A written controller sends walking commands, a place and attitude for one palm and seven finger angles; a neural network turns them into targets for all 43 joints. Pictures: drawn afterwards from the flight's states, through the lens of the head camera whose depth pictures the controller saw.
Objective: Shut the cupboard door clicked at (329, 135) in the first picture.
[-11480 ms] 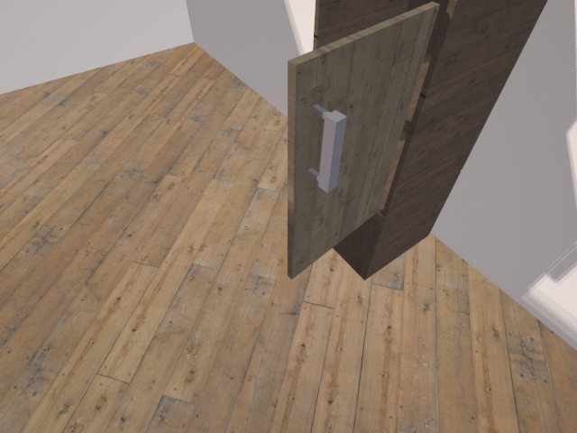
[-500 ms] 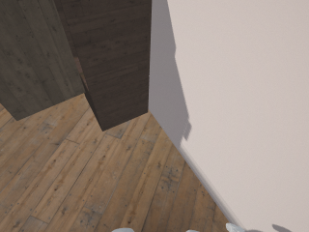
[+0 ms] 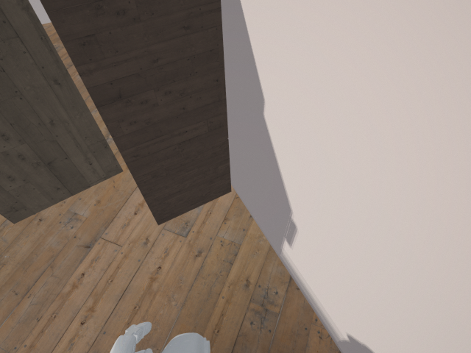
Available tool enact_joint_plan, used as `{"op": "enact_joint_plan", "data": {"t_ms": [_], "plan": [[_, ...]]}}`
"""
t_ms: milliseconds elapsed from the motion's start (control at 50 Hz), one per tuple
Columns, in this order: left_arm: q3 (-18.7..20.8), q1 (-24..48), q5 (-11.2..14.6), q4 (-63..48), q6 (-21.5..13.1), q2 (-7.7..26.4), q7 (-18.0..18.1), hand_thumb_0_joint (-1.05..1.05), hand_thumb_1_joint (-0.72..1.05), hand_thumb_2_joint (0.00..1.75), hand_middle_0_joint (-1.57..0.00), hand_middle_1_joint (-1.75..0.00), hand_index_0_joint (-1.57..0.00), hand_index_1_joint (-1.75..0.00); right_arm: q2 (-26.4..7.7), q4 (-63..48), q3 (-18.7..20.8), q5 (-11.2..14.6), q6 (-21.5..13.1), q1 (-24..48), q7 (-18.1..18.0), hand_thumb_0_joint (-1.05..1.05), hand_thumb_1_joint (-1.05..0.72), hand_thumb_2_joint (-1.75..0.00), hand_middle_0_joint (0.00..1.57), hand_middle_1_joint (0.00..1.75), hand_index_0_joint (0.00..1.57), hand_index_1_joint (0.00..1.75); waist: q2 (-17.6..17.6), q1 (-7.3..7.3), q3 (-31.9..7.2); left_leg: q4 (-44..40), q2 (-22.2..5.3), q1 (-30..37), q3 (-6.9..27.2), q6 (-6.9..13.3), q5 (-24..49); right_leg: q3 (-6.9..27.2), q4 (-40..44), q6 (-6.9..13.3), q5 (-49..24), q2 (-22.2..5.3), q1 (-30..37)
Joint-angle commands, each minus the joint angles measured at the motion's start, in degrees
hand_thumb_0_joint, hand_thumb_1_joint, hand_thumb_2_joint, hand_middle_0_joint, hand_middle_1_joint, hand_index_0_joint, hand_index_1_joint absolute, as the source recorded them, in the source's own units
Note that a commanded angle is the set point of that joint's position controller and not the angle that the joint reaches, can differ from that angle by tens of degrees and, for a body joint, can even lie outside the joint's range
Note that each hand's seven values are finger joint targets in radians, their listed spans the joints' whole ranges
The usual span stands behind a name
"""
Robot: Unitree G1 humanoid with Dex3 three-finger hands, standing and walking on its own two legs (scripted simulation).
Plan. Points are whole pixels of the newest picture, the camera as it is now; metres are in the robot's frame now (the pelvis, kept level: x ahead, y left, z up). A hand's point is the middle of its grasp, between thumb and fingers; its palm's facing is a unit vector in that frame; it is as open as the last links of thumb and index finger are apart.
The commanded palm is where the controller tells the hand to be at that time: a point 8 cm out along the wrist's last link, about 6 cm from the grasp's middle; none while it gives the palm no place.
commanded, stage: turn to face it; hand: left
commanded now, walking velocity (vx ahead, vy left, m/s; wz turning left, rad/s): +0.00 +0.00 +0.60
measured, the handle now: out of the picture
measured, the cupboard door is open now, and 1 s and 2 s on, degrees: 96 96 96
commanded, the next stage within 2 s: take the last steps up to it in 0.94 s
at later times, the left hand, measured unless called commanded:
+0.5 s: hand out of the picture +0.04 +0.29 -0.17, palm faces +0.30 -0.92 -0.25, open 7.4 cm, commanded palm none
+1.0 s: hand out of the picture +0.07 +0.19 -0.15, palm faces +0.44 -0.86 -0.25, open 7.4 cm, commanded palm none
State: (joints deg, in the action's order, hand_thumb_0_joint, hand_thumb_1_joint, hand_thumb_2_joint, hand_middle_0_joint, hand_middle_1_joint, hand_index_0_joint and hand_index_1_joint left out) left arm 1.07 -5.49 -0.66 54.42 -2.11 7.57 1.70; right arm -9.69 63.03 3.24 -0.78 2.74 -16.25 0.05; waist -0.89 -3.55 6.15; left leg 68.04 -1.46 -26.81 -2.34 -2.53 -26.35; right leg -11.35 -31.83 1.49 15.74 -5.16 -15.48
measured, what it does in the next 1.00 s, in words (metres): steps on the spot, turning left: left foot, then right foot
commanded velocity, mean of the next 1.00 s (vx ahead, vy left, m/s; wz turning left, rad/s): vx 0.00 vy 0.00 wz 0.46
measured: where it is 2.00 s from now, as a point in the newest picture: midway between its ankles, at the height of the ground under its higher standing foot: outside the picture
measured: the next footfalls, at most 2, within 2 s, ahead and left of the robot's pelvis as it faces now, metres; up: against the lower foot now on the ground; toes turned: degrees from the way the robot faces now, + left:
left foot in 0.24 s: +0.09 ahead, +0.13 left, +0.00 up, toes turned +17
right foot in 0.88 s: +0.12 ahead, -0.08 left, +0.00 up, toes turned +24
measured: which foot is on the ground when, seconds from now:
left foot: up 0.00-0.22, down 0.24-0.88, up 0.90-1.00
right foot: down 0.00-0.24, up 0.26-0.86, down 0.88-1.00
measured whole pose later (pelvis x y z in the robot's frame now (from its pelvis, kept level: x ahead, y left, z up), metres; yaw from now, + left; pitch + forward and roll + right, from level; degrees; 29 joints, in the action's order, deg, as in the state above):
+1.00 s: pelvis +0.06 -0.01 +0.00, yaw +28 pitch +0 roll +2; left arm 1.1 -8.7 -0.7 53.1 0.3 7.8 1.9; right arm -13.3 57.9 5.1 -1.1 4.2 -12.4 0.5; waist -2.2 -2.5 4.8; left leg 57.7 3.8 -27.4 2.1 -2.0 -25.0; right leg -3.3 -29.8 2.1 18.1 -1.5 -12.0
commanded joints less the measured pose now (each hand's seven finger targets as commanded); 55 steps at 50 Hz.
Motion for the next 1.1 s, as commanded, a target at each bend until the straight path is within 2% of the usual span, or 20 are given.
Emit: {"op": "enact_joint_plan", "data": {"t_ms": [0, 120, 180, 200, 220, 240, 280, 320, 360, 440, 560, 700, 800, 820, 840, 860, 880, 900, 960, 1080], "plan": [[2.95, -4.95, -0.57, -1.96, -0.04, 9.82, 0.61, 0.00, 0.90, 0.90, -0.20, -0.30, -0.20, -0.30, -2.33, -5.28, 1.01, -0.21, 0.23, -0.24, 0.87, 0.00, -0.90, -0.90, 0.20, 0.30, 0.20, 0.30, 10.70, 1.94, -7.48, -3.66, -2.64, -1.86, -0.62, -1.21, 4.11, 3.40, 12.74, 3.56, -26.08, -14.76, 4.32], [4.67, -6.85, -1.27, -2.69, 1.05, 13.04, 0.17, 0.00, 0.90, 0.90, -0.20, -0.30, -0.20, -0.30, -3.54, -10.90, 0.86, -0.22, -0.27, 8.61, 1.62, 0.00, -0.90, -0.90, 0.20, 0.30, 0.20, 0.30, 11.19, 4.74, -4.86, -20.72, -1.51, 0.94, -4.80, -0.28, 2.16, 0.99, 8.72, 4.18, -23.40, -17.88, 5.97], [5.20, -6.69, -0.83, -3.39, 1.47, 15.05, -0.44, 0.00, 0.90, 0.90, -0.20, -0.30, -0.20, -0.30, -6.73, -12.29, 1.37, -0.56, -0.72, 6.76, 1.66, 0.00, -0.90, -0.90, 0.20, 0.30, 0.20, 0.30, 8.75, 2.60, -7.30, -33.87, 0.43, 10.95, -6.66, 0.74, 10.38, -1.88, -0.33, 0.99, -22.67, -16.64, 4.08], [5.13, -6.20, -0.56, -3.95, 1.80, 14.17, -0.74, 0.00, 0.90, 0.90, -0.20, -0.30, -0.20, -0.30, -10.10, -12.21, 2.20, -0.71, -1.13, 3.38, 1.69, 0.00, -0.90, -0.90, 0.20, 0.30, 0.20, 0.30, 1.05, 0.08, -9.84, -40.59, -2.08, 19.14, -2.09, 2.34, 19.40, -2.78, -10.26, -1.49, -17.22, -14.63, -1.21], [4.28, -4.71, 0.07, -6.93, 2.05, 10.24, -1.30, 0.00, 0.90, 0.90, -0.20, -0.30, -0.20, -0.30, -17.95, -12.23, 4.09, -1.27, -1.84, -1.35, 1.28, 0.00, -0.90, -0.90, 0.20, 0.30, 0.20, 0.30, -17.88, -2.63, -12.08, -45.65, -19.01, 26.27, 22.40, 11.25, 42.68, -2.96, -26.53, -6.20, 17.38, -4.84, -16.40], [3.29, -0.91, -0.61, -9.17, 2.93, 10.22, -0.60, 0.00, 0.90, 0.90, -0.20, -0.30, -0.20, -0.30, -20.51, -11.33, 4.15, -0.71, -1.56, -3.78, 0.45, 0.00, -0.90, -0.90, 0.20, 0.30, 0.20, 0.30, -15.34, -3.32, -13.91, -47.15, -24.07, 25.20, 27.87, 15.75, 46.77, 6.61, -34.59, -5.59, 25.19, -2.35, -18.97], [3.66, -0.19, -0.53, -7.93, 3.47, 10.20, -0.14, 0.00, 0.90, 0.90, -0.20, -0.30, -0.20, -0.30, -18.10, -13.00, 3.68, -0.48, -1.57, 1.74, -0.81, 0.00, -0.90, -0.90, 0.20, 0.30, 0.20, 0.30, -12.17, -0.86, -11.85, -47.87, -19.34, 21.96, 23.10, 13.91, 35.59, 12.12, -40.17, -5.52, 16.14, -2.55, -22.30], [3.96, -3.13, -0.82, -5.36, 3.60, 10.71, -0.82, 0.00, 0.90, 0.90, -0.20, -0.30, -0.20, -0.30, -14.95, -14.52, 2.48, -0.49, -2.16, 6.10, -1.04, 0.00, -0.90, -0.90, 0.20, 0.30, 0.20, 0.30, -6.13, 2.06, -9.59, -48.46, -14.44, 19.70, 16.01, 11.35, 36.16, 12.51, -39.95, -6.22, 8.07, -2.50, -20.72], [4.05, -5.87, -0.74, -4.14, 3.81, 10.99, -0.81, 0.00, 0.90, 0.90, -0.20, -0.30, -0.20, -0.30, -14.43, -14.49, 2.15, -0.19, -2.62, 6.47, -1.02, 0.00, -0.90, -0.90, 0.20, 0.30, 0.20, 0.30, -5.27, 3.14, -10.85, -48.35, -12.74, 21.00, 12.73, 10.74, 39.70, 12.56, -38.58, -6.81, 5.03, -2.24, -19.09], [3.94, -6.24, -0.60, -4.03, 4.04, 11.56, -0.54, 0.00, 0.90, 0.90, -0.20, -0.30, -0.20, -0.30, -14.40, -13.75, 2.29, 0.05, -2.63, 5.18, -0.84, 0.00, -0.90, -0.90, 0.20, 0.30, 0.20, 0.30, -2.54, 3.09, -11.08, -49.03, -11.99, 23.17, 13.89, 11.04, 39.99, 12.78, -36.28, -7.63, 3.12, -1.36, -18.93], [3.77, -3.85, -0.38, -4.92, 4.03, 11.48, -0.25, 0.00, 0.90, 0.90, -0.20, -0.30, -0.20, -0.30, -13.91, -12.47, 2.51, -0.21, -2.02, 3.58, -0.63, 0.00, -0.90, -0.90, 0.20, 0.30, 0.20, 0.30, -3.79, 2.30, -9.41, -50.18, -11.74, 22.48, 19.00, 12.43, 30.45, 12.97, -30.76, -7.51, 4.76, -0.56, -18.56], [2.95, -0.59, -0.03, -5.87, 3.52, 9.57, 0.10, 0.00, 0.90, 0.90, -0.20, -0.30, -0.20, -0.30, -13.09, -10.45, 2.93, -0.79, -1.43, 1.15, -0.82, 0.00, -0.90, -0.90, 0.20, 0.30, 0.20, 0.30, -4.50, 1.01, -10.01, -48.07, -11.39, 21.70, 24.04, 13.57, 31.33, 12.56, -18.74, -5.69, 9.87, 2.33, -13.02], [3.00, -6.34, 0.26, -4.53, 2.96, 8.92, 0.45, 0.00, 0.90, 0.90, -0.20, -0.30, -0.20, -0.30, -12.06, -10.86, 2.97, -0.60, -0.89, 4.61, -0.69, 0.00, -0.90, -0.90, 0.20, 0.30, 0.20, 0.30, -5.73, 4.00, -9.70, -45.50, -8.33, 11.24, 23.80, 11.28, 27.48, 11.22, -1.82, -3.83, 3.03, 4.92, 2.89], [3.26, -8.26, 0.27, -3.96, 2.52, 9.28, 0.64, 0.00, 0.90, 0.90, -0.20, -0.30, -0.20, -0.30, -11.15, -10.96, 2.81, -0.24, -0.90, 4.94, -0.61, 0.00, -0.90, -0.90, 0.20, 0.30, 0.20, 0.30, -4.26, 4.94, -10.42, -43.50, -6.50, 7.15, 22.71, 9.41, 24.56, 11.48, 6.76, -3.55, -2.14, 3.95, 9.75], [3.72, -9.40, -0.15, -3.75, 1.95, 12.01, 0.94, 0.00, 0.90, 0.90, -0.20, -0.30, -0.20, -0.30, -8.96, -10.99, 2.55, 0.31, -1.02, 4.10, -0.23, 0.00, -0.90, -0.90, 0.20, 0.30, 0.20, 0.30, 2.51, 5.25, -10.87, -38.06, -2.45, -0.34, 18.42, 6.20, 16.28, 18.32, 13.46, -1.70, -1.80, -3.00, 17.32], [4.37, -9.50, -0.89, -4.06, 1.63, 15.60, 1.12, 0.00, 0.90, 0.90, -0.20, -0.30, -0.20, -0.30, -6.20, -11.77, 2.20, 0.58, -1.24, 3.67, 0.07, 0.00, -0.90, -0.90, 0.20, 0.30, 0.20, 0.30, 15.06, 5.13, -9.59, -27.32, 5.93, -6.67, 6.51, 1.60, 0.79, 30.86, 16.14, 4.40, -5.84, -16.52, 17.73], [4.08, -8.30, -0.66, -4.79, 1.56, 15.66, 1.00, 0.00, 0.90, 0.90, -0.20, -0.30, -0.20, -0.30, -8.39, -11.76, 2.78, -0.19, -0.64, 4.79, 0.12, 0.00, -0.90, -0.90, 0.20, 0.30, 0.20, 0.30, 13.55, 5.39, -8.06, -15.24, 5.14, -4.38, 5.68, 1.12, -6.72, 31.35, 16.88, 8.68, -10.68, -21.56, 9.27], [4.09, -6.67, -0.43, -4.89, 1.56, 14.13, 1.25, 0.00, 0.90, 0.90, -0.20, -0.30, -0.20, -0.30, -8.22, -11.38, 3.15, -0.34, 0.22, 5.41, 0.04, 0.00, -0.90, -0.90, 0.20, 0.30, 0.20, 0.30, 13.37, 4.54, -7.30, -8.35, 4.11, -3.79, 6.51, 0.95, -6.21, 30.16, 16.33, 9.03, -14.32, -19.26, 6.26], [2.99, -3.73, -0.13, -4.95, 0.91, 10.65, 0.67, 0.00, 0.90, 0.90, -0.20, -0.30, -0.20, -0.30, -6.82, -8.52, 2.62, -0.26, 0.82, 3.69, 0.56, 0.00, -0.90, -0.90, 0.20, 0.30, 0.20, 0.30, 7.88, 2.00, -3.61, 0.07, 1.77, -5.21, 5.08, -0.47, 3.28, 17.26, 13.84, 5.93, -21.87, -11.63, 6.03], [3.43, -12.80, -0.46, -1.46, -0.10, 11.02, 0.24, 0.00, 0.90, 0.90, -0.20, -0.30, -0.20, -0.30, -5.90, -8.30, 1.65, -0.50, 0.15, 7.73, 0.55, 0.00, -0.90, -0.90, 0.20, 0.30, 0.20, 0.30, 9.63, 5.95, -5.84, -9.16, 0.59, -6.00, 3.03, -1.63, 3.11, 16.37, 13.49, 5.18, -25.57, -12.54, 15.73]]}}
